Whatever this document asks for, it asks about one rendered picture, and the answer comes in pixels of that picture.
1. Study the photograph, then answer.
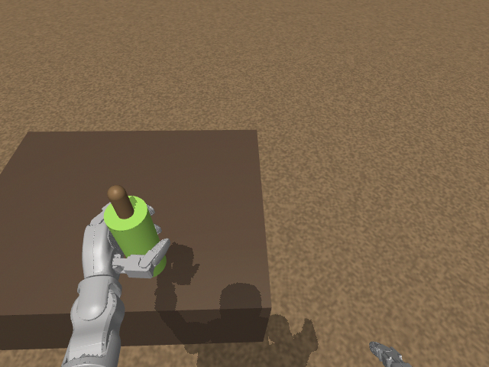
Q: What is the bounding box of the left robot hand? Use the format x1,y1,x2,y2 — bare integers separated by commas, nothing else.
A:
82,202,170,280

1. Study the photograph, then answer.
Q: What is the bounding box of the left robot arm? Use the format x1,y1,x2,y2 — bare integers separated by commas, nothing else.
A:
61,274,125,367

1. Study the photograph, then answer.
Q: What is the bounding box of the bottle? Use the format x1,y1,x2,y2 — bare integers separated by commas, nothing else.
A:
104,185,167,277

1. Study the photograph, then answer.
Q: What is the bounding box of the right robot hand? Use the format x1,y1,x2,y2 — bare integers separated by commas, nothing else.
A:
369,342,412,367

